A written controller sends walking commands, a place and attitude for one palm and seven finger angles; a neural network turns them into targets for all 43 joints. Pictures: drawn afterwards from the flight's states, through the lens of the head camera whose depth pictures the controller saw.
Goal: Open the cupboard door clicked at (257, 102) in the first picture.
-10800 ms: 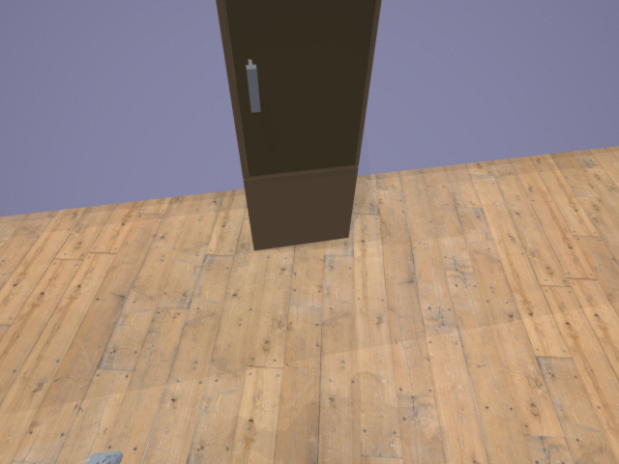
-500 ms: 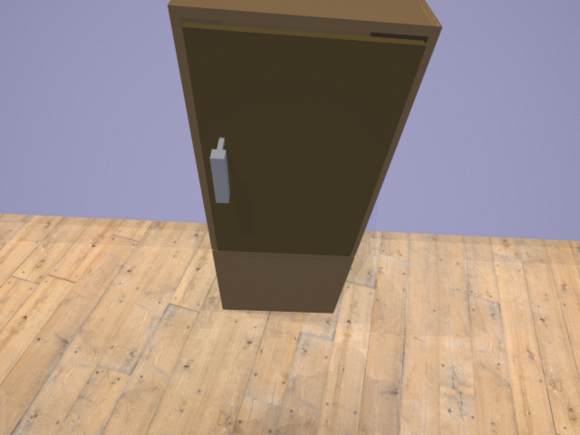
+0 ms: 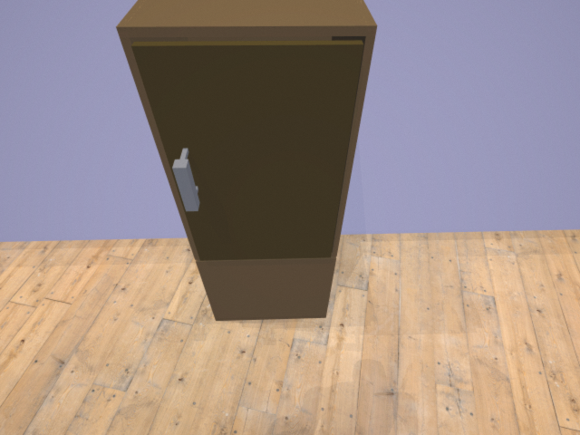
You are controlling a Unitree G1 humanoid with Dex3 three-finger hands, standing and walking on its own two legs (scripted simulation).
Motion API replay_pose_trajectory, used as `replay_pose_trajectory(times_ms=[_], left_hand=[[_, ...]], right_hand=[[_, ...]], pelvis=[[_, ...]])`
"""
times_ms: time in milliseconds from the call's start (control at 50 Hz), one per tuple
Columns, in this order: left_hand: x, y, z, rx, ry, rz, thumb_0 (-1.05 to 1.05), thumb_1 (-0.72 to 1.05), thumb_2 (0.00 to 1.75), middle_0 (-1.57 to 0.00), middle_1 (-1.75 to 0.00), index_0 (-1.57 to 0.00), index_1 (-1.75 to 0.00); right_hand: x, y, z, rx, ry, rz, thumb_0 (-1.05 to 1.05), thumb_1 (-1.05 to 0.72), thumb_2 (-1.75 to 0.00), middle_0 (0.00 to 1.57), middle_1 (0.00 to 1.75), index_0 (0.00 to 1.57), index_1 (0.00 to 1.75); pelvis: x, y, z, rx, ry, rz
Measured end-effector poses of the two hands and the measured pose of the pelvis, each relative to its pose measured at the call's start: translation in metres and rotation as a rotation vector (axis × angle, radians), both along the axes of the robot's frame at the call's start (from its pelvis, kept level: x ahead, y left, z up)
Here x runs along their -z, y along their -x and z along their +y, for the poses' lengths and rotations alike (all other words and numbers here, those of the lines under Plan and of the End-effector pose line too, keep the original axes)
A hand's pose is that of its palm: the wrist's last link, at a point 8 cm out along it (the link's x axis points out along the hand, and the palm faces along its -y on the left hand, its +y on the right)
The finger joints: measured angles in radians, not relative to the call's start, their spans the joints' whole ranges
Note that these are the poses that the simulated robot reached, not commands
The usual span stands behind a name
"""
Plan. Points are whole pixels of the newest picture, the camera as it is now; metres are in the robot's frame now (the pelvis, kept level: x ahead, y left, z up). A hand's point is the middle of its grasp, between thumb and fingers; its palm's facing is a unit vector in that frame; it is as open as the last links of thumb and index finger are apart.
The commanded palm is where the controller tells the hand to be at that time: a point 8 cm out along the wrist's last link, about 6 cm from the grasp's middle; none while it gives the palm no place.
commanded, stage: come to a stop and stand still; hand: left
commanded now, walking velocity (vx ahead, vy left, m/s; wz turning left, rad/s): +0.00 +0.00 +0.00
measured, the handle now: (188, 179) +0.60 +0.23 -0.02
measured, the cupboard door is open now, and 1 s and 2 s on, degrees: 0 0 0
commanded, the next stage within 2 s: look again from close up in 0.58 s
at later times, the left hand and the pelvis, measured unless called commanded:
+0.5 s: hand out of the picture +0.01 +0.15 -0.18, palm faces +0.06 -0.99 -0.16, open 7.4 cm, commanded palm none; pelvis +0.03 +0.00 +0.00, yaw +0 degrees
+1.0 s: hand out of the picture +0.03 +0.21 -0.18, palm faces +0.02 -0.98 -0.20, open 7.4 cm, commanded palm none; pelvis +0.01 +0.03 -0.01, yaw +0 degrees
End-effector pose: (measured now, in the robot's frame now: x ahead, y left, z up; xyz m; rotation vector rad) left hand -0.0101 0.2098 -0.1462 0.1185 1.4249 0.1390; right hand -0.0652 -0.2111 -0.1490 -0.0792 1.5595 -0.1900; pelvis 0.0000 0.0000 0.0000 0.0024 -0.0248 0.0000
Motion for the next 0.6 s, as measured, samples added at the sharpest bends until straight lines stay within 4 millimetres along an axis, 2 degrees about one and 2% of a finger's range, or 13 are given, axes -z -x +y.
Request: replay_pose_trajectory(times_ms=[60,120,200,320,460,600], left_hand=[[0.001,0.002,-0.007,-0.01,0.009,0.014,0.0,0.92,0.9,-0.2,-0.3,-0.2,-0.3],[0.002,0.003,-0.012,-0.019,0.017,0.024,0.0,0.92,0.9,-0.2,-0.3,-0.2,-0.3],[0.003,0.002,-0.016,-0.029,0.023,0.029,0.0,0.91,0.9,-0.2,-0.3,-0.2,-0.3],[0.004,-0.003,-0.018,-0.037,0.024,0.025,0.0,0.91,0.9,-0.2,-0.3,-0.2,-0.3],[0.003,-0.011,-0.012,-0.04,0.013,0.016,0.0,0.91,0.9,-0.2,-0.3,-0.2,-0.3],[0.002,-0.019,-0.003,-0.033,-0.004,0.011,0.0,0.91,0.9,-0.2,-0.3,-0.2,-0.3]], right_hand=[[-0.001,0.003,0.004,0.002,-0.012,0.021,0.0,-0.91,-0.9,0.2,0.3,0.19,0.3],[0.0,-0.002,0.008,0.001,-0.021,0.02,0.0,-0.91,-0.9,0.2,0.3,0.19,0.3],[0.001,-0.02,0.01,-0.006,-0.027,-0.01,0.0,-0.91,-0.9,0.2,0.3,0.19,0.3],[0.003,-0.057,0.009,-0.032,-0.016,-0.083,0.0,-0.91,-0.9,0.2,0.3,0.2,0.3],[0.001,-0.083,-0.006,-0.051,0.025,-0.124,0.01,-0.93,-0.9,0.2,0.3,0.2,0.3],[-0.001,-0.1,-0.012,-0.067,0.042,-0.155,0.01,-0.92,-0.9,0.2,0.3,0.19,0.3]], pelvis=[[0.0,-0.003,-0.003,-0.003,0.001,0.002],[0.0,-0.006,-0.004,-0.005,0.001,0.005],[0.0,-0.012,-0.005,-0.005,0.0,0.006],[0.001,-0.019,-0.005,-0.004,-0.002,0.004],[0.001,-0.027,-0.003,-0.001,-0.007,0.002],[0.0,-0.032,-0.002,-0.002,-0.009,0.002]])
